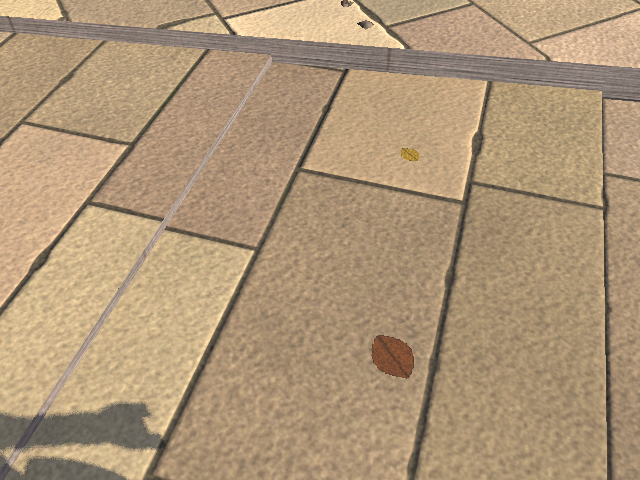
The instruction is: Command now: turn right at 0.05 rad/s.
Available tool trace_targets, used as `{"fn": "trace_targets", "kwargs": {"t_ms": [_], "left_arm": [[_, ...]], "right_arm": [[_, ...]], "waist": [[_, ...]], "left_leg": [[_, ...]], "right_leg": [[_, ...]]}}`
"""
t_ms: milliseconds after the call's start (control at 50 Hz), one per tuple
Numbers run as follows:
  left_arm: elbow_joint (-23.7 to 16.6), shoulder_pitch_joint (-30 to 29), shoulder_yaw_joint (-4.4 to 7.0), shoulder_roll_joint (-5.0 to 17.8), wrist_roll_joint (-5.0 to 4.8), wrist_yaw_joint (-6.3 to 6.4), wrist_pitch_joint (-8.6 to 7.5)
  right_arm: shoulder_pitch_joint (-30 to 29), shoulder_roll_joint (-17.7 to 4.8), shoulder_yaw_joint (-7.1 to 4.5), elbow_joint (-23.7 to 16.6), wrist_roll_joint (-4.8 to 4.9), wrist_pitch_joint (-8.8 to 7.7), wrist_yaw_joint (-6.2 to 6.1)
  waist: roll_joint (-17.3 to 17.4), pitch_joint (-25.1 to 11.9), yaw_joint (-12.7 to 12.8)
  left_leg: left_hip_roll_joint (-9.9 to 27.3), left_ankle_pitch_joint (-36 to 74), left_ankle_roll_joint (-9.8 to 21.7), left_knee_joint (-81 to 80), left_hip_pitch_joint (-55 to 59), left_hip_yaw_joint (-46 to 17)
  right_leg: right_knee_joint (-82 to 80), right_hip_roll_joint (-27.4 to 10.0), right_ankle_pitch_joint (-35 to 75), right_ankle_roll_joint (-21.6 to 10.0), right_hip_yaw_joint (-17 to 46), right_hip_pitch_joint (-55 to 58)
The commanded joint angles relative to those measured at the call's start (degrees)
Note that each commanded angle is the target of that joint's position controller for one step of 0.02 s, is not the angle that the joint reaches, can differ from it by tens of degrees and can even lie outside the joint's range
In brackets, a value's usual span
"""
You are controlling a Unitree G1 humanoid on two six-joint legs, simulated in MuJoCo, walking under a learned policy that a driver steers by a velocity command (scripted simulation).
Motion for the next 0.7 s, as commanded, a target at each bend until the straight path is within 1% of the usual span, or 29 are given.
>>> {"fn": "trace_targets", "kwargs": {"t_ms": [20, 160, 320, 520, 700], "left_arm": [[-3.2, -1.0, 1.44, 5.6, -0.03, 0.41, -1.00], [-1.2, 0.2, 1.49, 5.6, -0.12, 1.07, -1.07], [1.8, 0.8, 1.45, 5.2, -0.22, 1.59, -0.95], [7.3, 1.0, 1.39, 4.9, -0.42, 1.93, -1.00], [12.2, 1.1, 1.04, 4.9, -0.60, 2.11, -1.21]], "right_arm": [[-1.3, -6.9, -1.50, -3.1, 0.07, -0.67, -0.10], [-0.8, -6.6, -1.06, -0.7, 0.18, -0.78, 0.11], [0.3, -6.8, -0.75, 2.9, 0.32, -0.97, -0.01], [1.7, -7.3, -0.45, 7.5, 0.45, -0.94, -0.29], [3.0, -7.5, -0.16, 10.5, 0.52, -0.71, -0.56]], "waist": [[-0.8, -2.8, -0.7], [-0.5, -2.5, -0.5], [0.1, -1.7, -0.5], [0.1, -0.9, -0.8], [0.2, -0.4, -1.0]], "left_leg": [[4.6, 6.3, 1.9, -5.4, 0.0, -4.5], [3.9, 6.6, 1.7, -5.8, -0.5, -4.0], [3.6, 6.5, 1.8, -7.1, -1.0, -4.1], [3.5, 6.7, 2.3, -8.8, -0.3, -4.5], [3.4, 7.5, 2.7, -9.6, 0.5, -4.7]], "right_leg": [[-3.6, -3.8, 10.9, -0.8, 3.5, 1.1], [-3.7, -4.0, 12.2, -0.6, 3.4, 2.6], [-4.1, -3.9, 12.9, -0.2, 2.9, 3.9], [-5.4, -3.7, 12.8, 0.5, 2.0, 4.5], [-6.3, -3.6, 12.1, 0.9, 1.2, 4.1]]}}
